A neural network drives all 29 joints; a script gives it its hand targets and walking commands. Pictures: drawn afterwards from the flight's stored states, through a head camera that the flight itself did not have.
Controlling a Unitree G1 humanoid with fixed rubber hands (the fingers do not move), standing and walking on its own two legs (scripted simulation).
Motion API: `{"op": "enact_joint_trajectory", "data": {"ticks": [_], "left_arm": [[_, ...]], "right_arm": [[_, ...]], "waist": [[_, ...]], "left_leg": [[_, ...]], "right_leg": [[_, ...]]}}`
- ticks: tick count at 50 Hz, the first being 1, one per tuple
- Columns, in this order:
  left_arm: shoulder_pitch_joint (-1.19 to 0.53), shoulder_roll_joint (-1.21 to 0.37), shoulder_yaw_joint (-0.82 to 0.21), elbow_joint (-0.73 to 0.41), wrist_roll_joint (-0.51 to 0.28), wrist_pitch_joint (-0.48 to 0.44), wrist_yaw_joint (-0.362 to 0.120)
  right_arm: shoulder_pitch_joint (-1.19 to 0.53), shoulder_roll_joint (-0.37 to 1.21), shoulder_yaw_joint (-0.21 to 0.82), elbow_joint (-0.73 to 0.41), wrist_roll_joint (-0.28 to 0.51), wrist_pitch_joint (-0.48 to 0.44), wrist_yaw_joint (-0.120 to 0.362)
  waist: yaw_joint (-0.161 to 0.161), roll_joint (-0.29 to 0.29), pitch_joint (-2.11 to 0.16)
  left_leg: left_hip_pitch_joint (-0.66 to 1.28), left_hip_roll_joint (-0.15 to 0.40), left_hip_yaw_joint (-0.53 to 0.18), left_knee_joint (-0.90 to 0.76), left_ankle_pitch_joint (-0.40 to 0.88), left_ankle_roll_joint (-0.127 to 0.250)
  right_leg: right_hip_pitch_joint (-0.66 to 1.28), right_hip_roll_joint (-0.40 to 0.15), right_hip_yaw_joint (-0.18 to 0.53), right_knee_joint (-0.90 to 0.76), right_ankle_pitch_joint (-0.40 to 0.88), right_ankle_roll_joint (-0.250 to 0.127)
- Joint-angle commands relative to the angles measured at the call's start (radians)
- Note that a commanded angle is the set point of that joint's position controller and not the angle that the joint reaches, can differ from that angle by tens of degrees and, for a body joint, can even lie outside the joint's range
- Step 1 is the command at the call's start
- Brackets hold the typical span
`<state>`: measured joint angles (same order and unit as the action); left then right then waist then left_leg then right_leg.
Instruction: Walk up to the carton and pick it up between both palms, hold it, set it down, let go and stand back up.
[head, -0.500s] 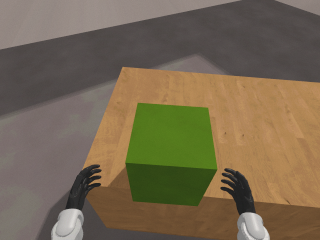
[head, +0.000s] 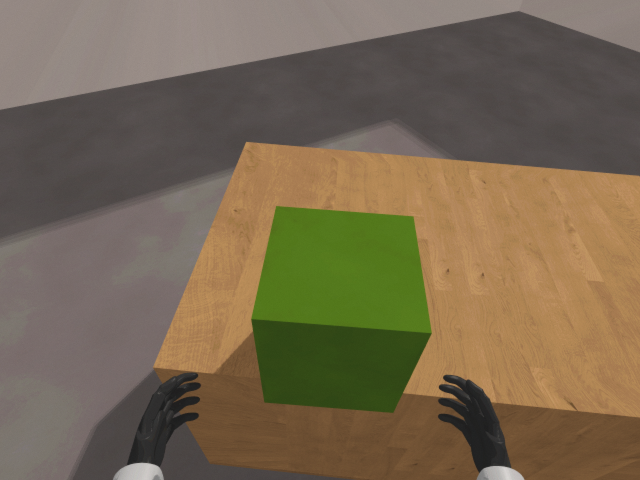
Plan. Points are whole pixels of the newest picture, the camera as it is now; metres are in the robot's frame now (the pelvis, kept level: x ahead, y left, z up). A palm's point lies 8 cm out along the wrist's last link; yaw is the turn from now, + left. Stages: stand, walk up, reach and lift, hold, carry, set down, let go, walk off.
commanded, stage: set down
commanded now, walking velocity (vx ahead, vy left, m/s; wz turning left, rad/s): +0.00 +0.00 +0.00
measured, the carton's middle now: (336, 312) +0.38 +0.00 -0.04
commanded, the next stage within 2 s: let go in 0.74 s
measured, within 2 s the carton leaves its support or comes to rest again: neither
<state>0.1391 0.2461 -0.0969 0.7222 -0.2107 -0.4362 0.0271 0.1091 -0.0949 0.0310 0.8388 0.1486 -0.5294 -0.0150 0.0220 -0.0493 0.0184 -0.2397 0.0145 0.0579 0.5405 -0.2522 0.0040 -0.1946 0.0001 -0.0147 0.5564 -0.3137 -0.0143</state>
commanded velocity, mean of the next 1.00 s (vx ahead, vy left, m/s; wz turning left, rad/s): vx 0.00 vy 0.00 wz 0.00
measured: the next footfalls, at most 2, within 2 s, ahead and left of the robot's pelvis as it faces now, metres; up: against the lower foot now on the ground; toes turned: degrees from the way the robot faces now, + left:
none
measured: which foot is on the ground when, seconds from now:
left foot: down 0.00-1.00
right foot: down 0.00-1.00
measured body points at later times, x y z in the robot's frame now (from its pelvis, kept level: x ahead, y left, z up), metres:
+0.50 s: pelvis +0.03 -0.01 +0.01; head +0.02 +0.01 +0.46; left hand +0.20 +0.23 -0.06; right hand +0.21 -0.21 -0.06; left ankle +0.03 +0.11 -0.73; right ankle -0.01 -0.11 -0.73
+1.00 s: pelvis +0.02 -0.01 +0.01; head +0.03 +0.00 +0.46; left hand +0.18 +0.22 -0.08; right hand +0.18 -0.24 -0.08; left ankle +0.03 +0.11 -0.73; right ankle -0.01 -0.11 -0.73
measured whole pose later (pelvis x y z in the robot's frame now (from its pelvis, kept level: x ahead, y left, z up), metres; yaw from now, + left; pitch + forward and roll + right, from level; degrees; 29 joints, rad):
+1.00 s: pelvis +0.02 -0.01 +0.01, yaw +0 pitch -4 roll +0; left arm 0.21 0.23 -0.02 0.53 -0.01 0.12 0.02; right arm 0.16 -0.16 -0.03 0.79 -0.02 -0.21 0.02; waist 0.01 -0.03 0.07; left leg -0.11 0.03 0.05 0.38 -0.21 -0.02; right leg -0.06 0.03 -0.02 0.38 -0.26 -0.03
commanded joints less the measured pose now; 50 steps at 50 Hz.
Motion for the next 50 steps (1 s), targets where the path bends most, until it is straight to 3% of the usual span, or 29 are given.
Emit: {"op": "enact_joint_trajectory", "data": {"ticks": [1,4,12,22,25,27,32,36,44,45,46,47,50], "left_arm": [[-0.142,0.109,0.052,-0.144,0.025,-0.009,0.005],[-0.106,0.111,0.064,-0.152,0.030,0.019,-0.004],[-0.070,0.123,0.092,-0.211,0.063,0.078,-0.010],[-0.009,0.131,0.128,-0.267,0.102,0.188,-0.048],[-0.017,0.127,0.132,-0.295,0.124,0.231,-0.043],[0.010,0.117,0.129,-0.284,0.136,0.265,-0.047],[0.020,0.104,0.128,-0.302,0.156,0.357,-0.054],[-0.001,0.111,0.122,-0.326,0.172,0.418,-0.044],[-0.031,0.118,0.133,-0.333,0.181,0.491,-0.024],[-0.033,0.117,0.132,-0.336,0.179,0.495,-0.021],[-0.056,0.069,0.103,-0.348,0.209,0.509,-0.006],[-0.049,0.072,0.111,-0.362,0.204,0.512,0.000],[-0.032,0.078,0.126,-0.347,0.199,0.515,-0.001]], "right_arm": [[-0.118,-0.096,-0.032,-0.113,-0.004,-0.015,0.002],[-0.108,-0.103,-0.026,-0.149,-0.013,0.004,-0.004],[-0.086,-0.120,-0.028,-0.187,-0.025,0.030,0.002],[-0.017,-0.131,-0.022,-0.202,-0.050,0.090,-0.014],[-0.033,-0.137,-0.027,-0.194,-0.056,0.108,-0.010],[-0.021,-0.142,-0.033,-0.183,-0.068,0.125,-0.009],[-0.014,-0.161,-0.058,-0.190,-0.099,0.173,-0.012],[-0.016,-0.159,-0.072,-0.191,-0.123,0.223,-0.006],[-0.027,-0.158,-0.075,-0.212,-0.145,0.277,0.014],[-0.027,-0.162,-0.078,-0.213,-0.144,0.279,0.018],[-0.054,-0.207,-0.114,-0.158,-0.171,0.281,0.029],[-0.054,-0.197,-0.109,-0.168,-0.171,0.280,0.039],[-0.031,-0.200,-0.102,-0.196,-0.168,0.273,0.040]], "waist": [[-0.006,0.076,-0.083],[-0.006,0.052,-0.075],[0.016,0.066,-0.085],[0.002,0.064,-0.089],[0.010,0.088,-0.086],[0.000,0.072,-0.084],[-0.003,0.051,-0.045],[-0.016,0.069,-0.049],[-0.005,0.043,-0.056],[-0.006,0.046,-0.063],[-0.046,0.120,-0.035],[-0.028,0.108,-0.044],[-0.024,0.040,-0.082]], "left_leg": [[0.132,-0.005,-0.035,-0.115,0.039,-0.033],[0.145,-0.010,-0.031,-0.123,0.093,-0.027],[0.209,-0.012,-0.024,-0.133,0.224,-0.036],[0.281,-0.019,-0.023,-0.128,0.329,-0.039],[0.303,-0.015,-0.025,-0.130,0.351,-0.044],[0.318,-0.011,-0.029,-0.128,0.370,-0.045],[0.344,-0.013,-0.019,-0.143,0.345,-0.042],[0.348,-0.012,-0.017,-0.146,0.330,-0.042],[0.301,-0.011,-0.009,-0.160,0.261,-0.024],[0.295,-0.013,-0.002,-0.164,0.240,-0.023],[0.332,0.011,-0.012,-0.165,0.259,-0.042],[0.318,0.011,-0.009,-0.162,0.274,-0.039],[0.324,-0.003,-0.005,-0.155,0.293,-0.025]], "right_leg": [[-0.075,-0.001,0.046,-0.159,0.024,-0.030],[-0.042,-0.001,0.052,-0.173,0.088,-0.022],[-0.008,0.006,0.047,-0.199,0.189,-0.018],[0.019,0.002,0.043,-0.231,0.332,-0.003],[0.001,0.008,0.026,-0.238,0.319,-0.008],[-0.004,0.014,0.017,-0.246,0.329,-0.007],[-0.033,0.014,0.005,-0.277,0.303,-0.002],[-0.032,0.016,-0.008,-0.282,0.287,0.000],[-0.022,0.001,-0.001,-0.274,0.283,0.018],[-0.020,-0.003,-0.003,-0.273,0.268,0.019],[-0.087,0.012,-0.018,-0.270,0.232,-0.004],[-0.076,0.009,-0.019,-0.282,0.197,-0.011],[-0.041,0.002,-0.006,-0.270,0.313,0.013]]}}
